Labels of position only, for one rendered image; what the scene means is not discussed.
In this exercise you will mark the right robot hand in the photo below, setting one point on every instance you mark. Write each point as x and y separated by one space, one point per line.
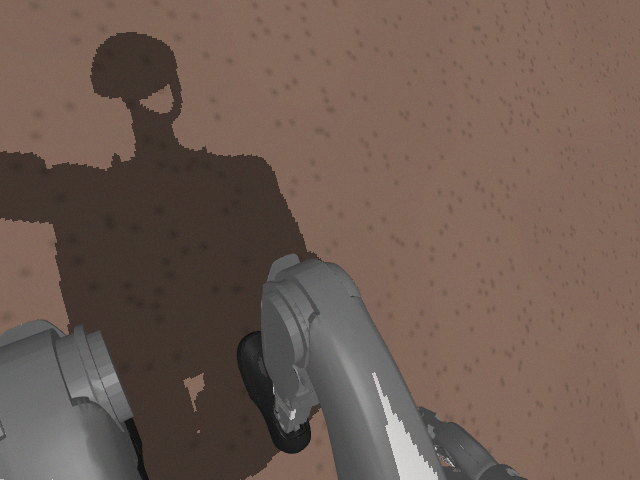
457 447

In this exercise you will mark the right robot arm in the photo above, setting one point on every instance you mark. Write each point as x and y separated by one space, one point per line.
501 472

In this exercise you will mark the right robot foot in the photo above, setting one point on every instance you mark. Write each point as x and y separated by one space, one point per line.
260 389

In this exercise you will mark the left robot foot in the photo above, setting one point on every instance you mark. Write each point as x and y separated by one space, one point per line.
137 443

